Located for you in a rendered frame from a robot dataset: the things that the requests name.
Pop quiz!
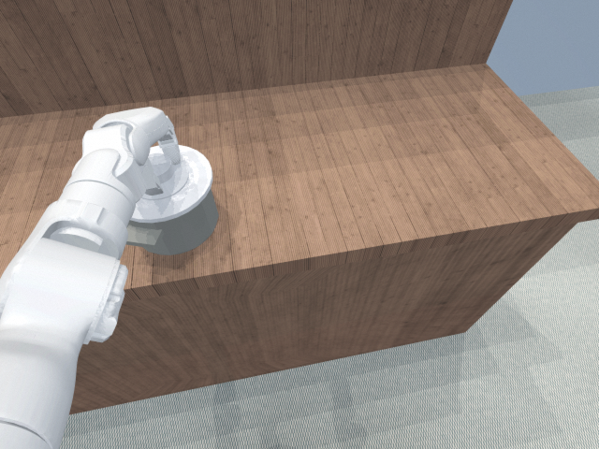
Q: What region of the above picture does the pot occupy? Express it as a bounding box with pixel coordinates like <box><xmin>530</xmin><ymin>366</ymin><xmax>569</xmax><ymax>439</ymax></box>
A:
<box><xmin>126</xmin><ymin>189</ymin><xmax>219</xmax><ymax>255</ymax></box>

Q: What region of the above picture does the lid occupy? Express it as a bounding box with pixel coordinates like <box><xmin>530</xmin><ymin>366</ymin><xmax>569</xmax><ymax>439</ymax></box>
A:
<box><xmin>130</xmin><ymin>145</ymin><xmax>212</xmax><ymax>223</ymax></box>

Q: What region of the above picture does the left robot forearm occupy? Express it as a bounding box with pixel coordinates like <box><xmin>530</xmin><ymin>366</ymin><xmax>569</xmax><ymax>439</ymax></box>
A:
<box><xmin>0</xmin><ymin>118</ymin><xmax>151</xmax><ymax>319</ymax></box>

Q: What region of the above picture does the knob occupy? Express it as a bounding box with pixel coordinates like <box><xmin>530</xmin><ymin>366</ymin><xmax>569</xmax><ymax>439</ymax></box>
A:
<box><xmin>148</xmin><ymin>153</ymin><xmax>174</xmax><ymax>184</ymax></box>

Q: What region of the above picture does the robot left hand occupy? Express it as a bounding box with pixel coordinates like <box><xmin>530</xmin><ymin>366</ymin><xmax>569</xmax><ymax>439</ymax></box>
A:
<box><xmin>93</xmin><ymin>107</ymin><xmax>181</xmax><ymax>196</ymax></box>

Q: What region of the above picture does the table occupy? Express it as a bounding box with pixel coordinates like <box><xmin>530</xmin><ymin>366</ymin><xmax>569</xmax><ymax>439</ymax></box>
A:
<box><xmin>0</xmin><ymin>0</ymin><xmax>599</xmax><ymax>415</ymax></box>

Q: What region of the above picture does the robot left upper arm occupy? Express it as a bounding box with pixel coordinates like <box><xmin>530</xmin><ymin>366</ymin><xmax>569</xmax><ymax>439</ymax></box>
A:
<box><xmin>0</xmin><ymin>238</ymin><xmax>128</xmax><ymax>449</ymax></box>

